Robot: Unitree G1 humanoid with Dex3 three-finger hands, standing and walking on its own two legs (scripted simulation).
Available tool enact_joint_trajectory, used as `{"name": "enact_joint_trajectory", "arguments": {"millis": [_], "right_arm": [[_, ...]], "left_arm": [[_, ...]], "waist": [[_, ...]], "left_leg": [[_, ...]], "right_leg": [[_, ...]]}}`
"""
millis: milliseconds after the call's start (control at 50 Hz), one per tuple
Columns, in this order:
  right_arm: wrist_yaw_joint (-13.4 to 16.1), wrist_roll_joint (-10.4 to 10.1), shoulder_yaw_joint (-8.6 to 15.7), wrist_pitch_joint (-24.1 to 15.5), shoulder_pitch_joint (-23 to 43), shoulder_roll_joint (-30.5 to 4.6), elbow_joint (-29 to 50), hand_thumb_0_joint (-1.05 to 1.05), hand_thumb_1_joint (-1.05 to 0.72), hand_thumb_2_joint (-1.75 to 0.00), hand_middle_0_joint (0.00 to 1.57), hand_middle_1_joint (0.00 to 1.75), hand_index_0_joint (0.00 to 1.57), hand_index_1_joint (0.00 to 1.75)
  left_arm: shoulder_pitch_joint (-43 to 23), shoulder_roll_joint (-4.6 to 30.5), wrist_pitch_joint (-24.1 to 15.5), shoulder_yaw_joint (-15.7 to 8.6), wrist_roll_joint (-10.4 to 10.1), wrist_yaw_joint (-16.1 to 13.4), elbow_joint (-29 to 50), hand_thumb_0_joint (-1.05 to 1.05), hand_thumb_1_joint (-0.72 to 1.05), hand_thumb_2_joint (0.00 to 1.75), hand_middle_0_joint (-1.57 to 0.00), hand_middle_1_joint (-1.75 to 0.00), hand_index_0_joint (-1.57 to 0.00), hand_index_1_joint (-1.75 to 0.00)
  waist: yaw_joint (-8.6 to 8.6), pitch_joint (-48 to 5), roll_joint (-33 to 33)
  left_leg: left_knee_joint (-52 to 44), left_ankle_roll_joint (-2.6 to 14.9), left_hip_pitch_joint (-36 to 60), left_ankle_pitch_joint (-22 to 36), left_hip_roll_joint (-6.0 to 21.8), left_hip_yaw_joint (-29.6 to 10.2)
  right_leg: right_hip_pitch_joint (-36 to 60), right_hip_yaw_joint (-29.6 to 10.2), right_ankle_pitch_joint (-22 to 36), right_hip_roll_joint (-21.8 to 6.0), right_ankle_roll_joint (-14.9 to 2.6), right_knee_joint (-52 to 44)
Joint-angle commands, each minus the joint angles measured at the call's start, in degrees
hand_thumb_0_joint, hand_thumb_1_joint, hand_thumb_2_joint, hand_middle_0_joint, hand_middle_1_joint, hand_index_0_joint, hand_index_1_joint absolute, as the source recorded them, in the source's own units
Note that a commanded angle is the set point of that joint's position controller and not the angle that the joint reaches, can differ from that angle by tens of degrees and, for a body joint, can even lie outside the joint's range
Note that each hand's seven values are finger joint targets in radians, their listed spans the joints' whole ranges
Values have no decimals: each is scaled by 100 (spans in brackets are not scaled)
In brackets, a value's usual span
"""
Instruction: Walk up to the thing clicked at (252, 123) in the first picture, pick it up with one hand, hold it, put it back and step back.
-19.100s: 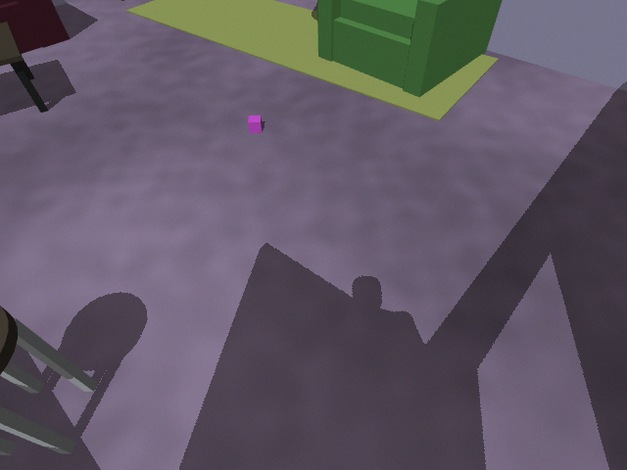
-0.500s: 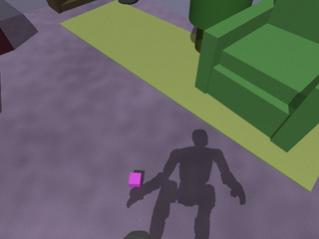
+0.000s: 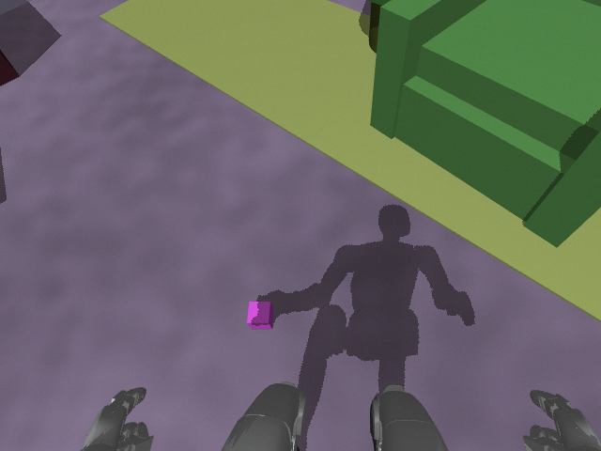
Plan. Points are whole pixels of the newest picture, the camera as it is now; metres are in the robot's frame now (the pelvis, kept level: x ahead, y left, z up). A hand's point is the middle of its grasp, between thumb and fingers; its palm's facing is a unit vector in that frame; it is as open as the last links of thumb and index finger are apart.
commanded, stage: walk up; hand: left
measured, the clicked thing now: (260, 315) +0.49 +0.24 -0.71
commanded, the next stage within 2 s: none
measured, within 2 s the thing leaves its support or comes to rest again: neither
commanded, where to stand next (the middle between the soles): +0.10 +0.01 m, yaw -1 degrees
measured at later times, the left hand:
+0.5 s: hand out of the picture +0.03 +0.31 -0.12, palm faces -0.01 -0.94 -0.35, open 7.4 cm
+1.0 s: hand (142, 415) +0.16 +0.28 -0.12, palm faces -0.05 -0.91 -0.42, open 7.4 cm
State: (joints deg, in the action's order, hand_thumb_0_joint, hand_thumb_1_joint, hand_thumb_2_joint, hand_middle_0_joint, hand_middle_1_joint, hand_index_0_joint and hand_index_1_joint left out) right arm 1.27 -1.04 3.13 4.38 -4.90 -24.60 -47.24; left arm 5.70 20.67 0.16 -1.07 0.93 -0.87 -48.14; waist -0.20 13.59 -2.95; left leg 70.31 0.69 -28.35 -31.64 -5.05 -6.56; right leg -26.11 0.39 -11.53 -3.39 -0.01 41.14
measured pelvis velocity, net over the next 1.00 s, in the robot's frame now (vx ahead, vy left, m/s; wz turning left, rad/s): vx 0.10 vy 0.01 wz -0.02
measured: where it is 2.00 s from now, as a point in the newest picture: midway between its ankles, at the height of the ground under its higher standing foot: (331, 448)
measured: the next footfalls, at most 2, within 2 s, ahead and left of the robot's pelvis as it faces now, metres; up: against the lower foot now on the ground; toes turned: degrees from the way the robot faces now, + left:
left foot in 0.20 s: -0.03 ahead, +0.14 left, +0.00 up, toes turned +2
right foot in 0.62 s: +0.14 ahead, -0.15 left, +0.00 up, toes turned -2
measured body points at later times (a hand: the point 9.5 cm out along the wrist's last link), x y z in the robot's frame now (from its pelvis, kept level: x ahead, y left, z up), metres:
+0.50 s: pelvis -0.01 +0.01 +0.03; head +0.00 +0.04 +0.48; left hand +0.03 +0.36 -0.10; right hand -0.02 -0.34 -0.06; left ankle -0.07 +0.14 -0.71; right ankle +0.12 -0.15 -0.64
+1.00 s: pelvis +0.10 +0.01 +0.01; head +0.15 -0.01 +0.46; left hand +0.16 +0.33 -0.10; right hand +0.21 -0.29 -0.12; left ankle +0.20 +0.12 -0.71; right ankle +0.10 -0.14 -0.71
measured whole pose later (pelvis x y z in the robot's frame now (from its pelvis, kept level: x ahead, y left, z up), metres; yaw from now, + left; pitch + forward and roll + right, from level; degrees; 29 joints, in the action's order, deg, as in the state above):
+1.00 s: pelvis +0.10 +0.01 +0.01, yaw -1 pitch -3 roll -2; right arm -1.5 0.2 2.3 -0.4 -9.7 -21.6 -50.3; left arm 15.8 22.8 -3.2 -0.4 -0.4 -0.5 -49.4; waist -1.6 9.2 -3.6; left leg 36.8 0.6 -23.2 -9.4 1.8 -0.8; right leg -13.5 0.2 -20.7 -1.2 1.8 37.4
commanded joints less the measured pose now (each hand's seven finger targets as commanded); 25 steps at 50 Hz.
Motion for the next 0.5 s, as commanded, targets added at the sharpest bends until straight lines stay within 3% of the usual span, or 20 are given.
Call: {"name": "enact_joint_trajectory", "arguments": {"millis": [0, 20, 60, 100, 120, 140, 160, 180, 200, 220, 240, 260, 280, 300, 320, 340, 380, 420, 460, 480], "right_arm": [[-23, 49, 401, 63, -1140, -1037, 104, 0, -90, -90, 20, 30, 20, 30], [-35, 63, 392, 38, -1166, -1052, 89, 0, -90, -90, 20, 30, 20, 30], [-74, 59, 301, -101, -1042, -1009, -15, 0, -90, -90, 20, 30, 20, 30], [-111, 111, 264, -240, -1047, -1011, -119, 0, -90, -90, 20, 30, 20, 30], [-116, 132, 264, -291, -1203, -1013, -219, 0, -90, -90, 20, 30, 20, 30], [-106, 183, 290, -320, -1510, -1053, -397, 0, -90, -90, 20, 30, 20, 30], [-93, 227, 304, -349, -1733, -1016, -604, 0, -90, -90, 20, 30, 20, 30], [-84, 357, 352, -379, -1591, -1170, -633, 0, -90, -90, 20, 30, 20, 30], [-117, 443, 589, -497, -2201, -2004, -509, 0, -90, -90, 20, 30, 20, 30], [-133, 334, 700, -541, -1679, -2610, -435, 0, -90, -90, 20, 30, 20, 30], [-107, 304, 654, -635, -1180, -2464, -359, 0, -90, -90, 20, 30, 20, 30], [-88, 371, 493, -755, -791, -1958, -364, 0, -90, -90, 20, 30, 20, 30], [-74, 434, 392, -845, -586, -1619, -335, 0, -90, -90, 20, 30, 20, 30], [-60, 372, 356, -915, -723, -1451, -352, 0, -90, -90, 20, 30, 20, 30], [-88, 335, 395, -963, -821, -1448, -395, 0, -90, -90, 20, 30, 20, 30], [-120, 325, 419, -972, -921, -1379, -424, 0, -90, -90, 20, 30, 20, 30], [-156, 308, 434, -940, -1132, -1285, -366, 0, -90, -90, 20, 30, 20, 30], [-159, 289, 483, -913, -1040, -1450, -299, 0, -90, -90, 20, 30, 20, 30], [-185, 267, 447, -889, -877, -1476, -201, 0, -90, -90, 20, 30, 20, 30], [-197, 270, 417, -869, -870, -1416, -175, 0, -90, -90, 20, 30, 20, 30]], "left_arm": [[-179, 1746, -17, -646, 85, -244, 504, 0, 90, 90, -20, -30, -20, -30], [-117, 1594, -14, -631, 125, -242, 555, 0, 90, 90, -20, -30, -20, -30], [25, 1443, -1, -584, 212, -214, 502, 0, 90, 90, -20, -30, -20, -30], [54, 1617, 46, -670, 261, -148, 452, 0, 90, 90, -20, -30, -20, -30], [90, 1716, 99, -698, 239, -113, 432, 0, 90, 90, -20, -30, -20, -30], [26, 1835, 161, -716, 180, -76, 392, 0, 90, 90, -20, -30, -20, -30], [161, 1773, 220, -693, 121, -53, 296, 0, 90, 90, -20, -30, -20, -30], [461, 1396, 270, -543, 61, -44, 238, 0, 90, 90, -20, -30, -20, -30], [343, 1041, 200, -515, 113, 78, 593, 0, 90, 90, -20, -30, -20, -30], [-1017, 1756, 94, -725, 178, 52, 697, 0, 90, 90, -20, -30, -20, -30], [-1259, 2011, 27, -777, 177, 93, 609, 0, 90, 90, -20, -30, -20, -30], [-941, 1914, -68, -764, 69, 173, 388, 0, 90, 90, -20, -30, -20, -30], [-184, 1703, -109, -747, -71, 248, 137, 0, 90, 90, -20, -30, -20, -30], [355, 1686, -97, -751, -94, 277, -97, 0, 90, 90, -20, -30, -20, -30], [707, 1633, -79, -762, -60, 300, -192, 0, 90, 90, -20, -30, -20, -30], [742, 1604, -62, -746, -18, 331, -226, 0, 90, 90, -20, -30, -20, -30], [663, 1503, -47, -696, -24, 423, -96, 0, 90, 90, -20, -30, -20, -30], [526, 1487, -56, -668, -36, 493, 56, 0, 90, 90, -20, -30, -20, -30], [287, 1448, -113, -620, -57, 514, 135, 0, 90, 90, -20, -30, -20, -30], [306, 1420, -152, -591, -59, 505, 118, 0, 90, 90, -20, -30, -20, -30]], "waist": [[46, -1692, 1355], [-27, -1876, 1299], [-200, -2249, 1491], [-288, -2448, 1973], [-268, -2439, 2166], [-94, -2300, 2126], [19, -2053, 1553], [-17, -1507, 317], [477, -1325, -1482], [814, -177, -1041], [588, 508, -441], [302, 719, 226], [1, 362, 254], [-119, -50, 168], [-161, -398, -140], [-51, -538, -311], [99, -705, -609], [153, -656, -1009], [154, -510, -1178], [148, -535, -1159]], "left_leg": [[1224, -147, 180, 529, -20, -226], [862, -188, 43, 543, 12, -114], [-770, -266, -52, 290, 115, 278], [-2240, -272, 341, -334, 299, 694], [-3044, -198, 704, -474, 325, 789], [-3822, -77, 1322, -71, 347, 881], [-4648, -9, 1859, 512, 315, 826], [-5047, 203, 2150, -200, 646, -235], [-5992, 789, 2964, -3585, 2079, -3305], [-7066, 1395, 1360, -4832, 3050, -4920], [-7369, 1396, 571, -4622, 3185, -4885], [-6995, 1021, 727, -3080, 2640, -3577], [-6332, 687, 1563, -1359, 2029, -2285], [-5966, 470, 2136, -103, 1771, -1434], [-5778, 568, 2505, 351, 1712, -1065], [-5759, 663, 2499, 350, 1602, -752], [-6051, 680, 2353, -84, 1485, -400], [-6249, 730, 2012, -468, 1646, -383], [-6212, 806, 1550, -293, 1723, -157], [-6014, 833, 1651, 61, 1693, 13]], "right_leg": [[481, -1222, 164, -1222, -1135, -1659], [904, -1122, -326, -1101, -1145, -1605], [1796, -938, -1128, -851, -1059, -1490], [1992, -1025, -2071, -963, -1064, -1536], [1867, -1166, -2172, -1067, -1053, -1500], [1333, -1203, -2170, -1152, -924, -1390], [819, -1031, -2383, -964, -704, -867], [-438, -645, -2593, -505, -381, 209], [-2914, 247, -2935, 775, -134, 2354], [-3420, -1111, -2308, 351, 5, 2324], [-2978, -1339, -1609, 158, 11, 2379], [-2596, -1482, -846, 60, -27, 2251], [-2456, -1438, -418, 186, -39, 2096], [-2297, -1149, -128, 329, -41, 2142], [-2034, -850, -82, 380, -44, 2102], [-1705, -738, -119, 389, 27, 1957], [-1326, -583, -98, 467, 144, 1637], [-893, -491, 100, 311, 212, 1195], [-194, -337, 197, 67, 169, 412], [38, -259, 103, 6, 113, -19]]}}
